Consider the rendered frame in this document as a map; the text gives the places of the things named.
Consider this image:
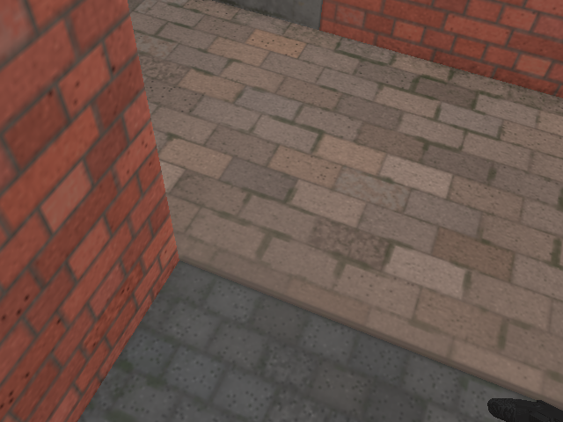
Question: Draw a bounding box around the right robot hand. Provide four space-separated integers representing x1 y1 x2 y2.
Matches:
487 398 563 422

